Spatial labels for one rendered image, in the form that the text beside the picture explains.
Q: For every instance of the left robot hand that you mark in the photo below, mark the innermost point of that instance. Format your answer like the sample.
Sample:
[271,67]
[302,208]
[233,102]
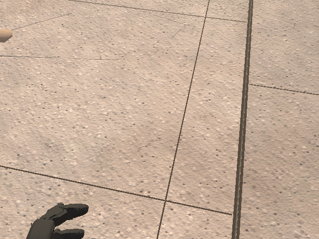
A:
[43,228]

